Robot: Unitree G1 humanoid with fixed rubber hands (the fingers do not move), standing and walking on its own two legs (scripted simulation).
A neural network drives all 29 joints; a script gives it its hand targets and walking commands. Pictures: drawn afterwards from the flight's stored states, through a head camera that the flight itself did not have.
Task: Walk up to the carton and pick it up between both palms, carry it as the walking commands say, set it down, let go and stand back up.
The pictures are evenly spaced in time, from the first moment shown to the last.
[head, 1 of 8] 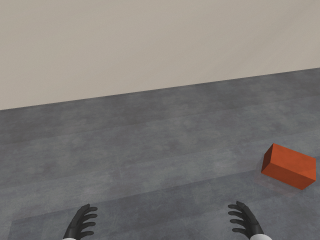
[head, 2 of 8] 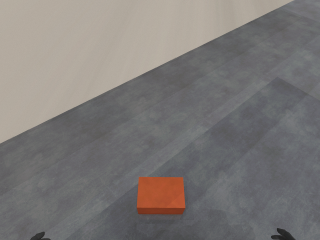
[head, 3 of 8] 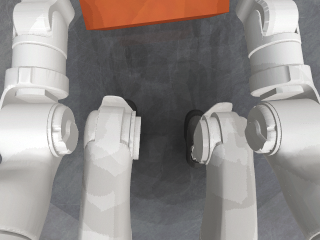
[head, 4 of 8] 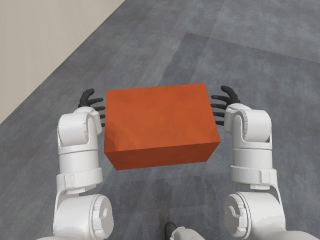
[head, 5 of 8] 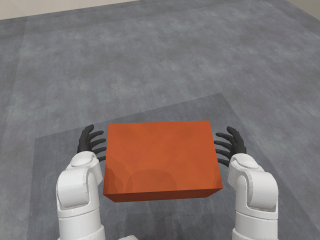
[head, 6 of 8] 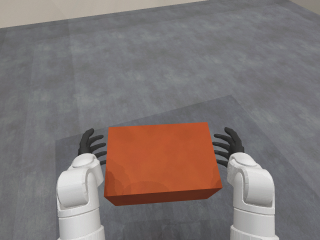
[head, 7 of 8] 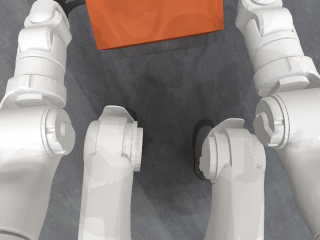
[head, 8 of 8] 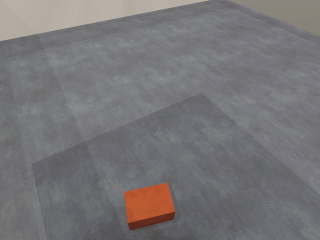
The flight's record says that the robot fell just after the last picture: no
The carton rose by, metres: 0.73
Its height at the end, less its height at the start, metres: +0.00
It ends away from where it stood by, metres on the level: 2.83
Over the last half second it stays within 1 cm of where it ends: yes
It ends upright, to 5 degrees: yes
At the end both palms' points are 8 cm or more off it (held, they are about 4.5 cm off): yes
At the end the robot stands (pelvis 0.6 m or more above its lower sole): yes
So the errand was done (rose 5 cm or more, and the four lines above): yes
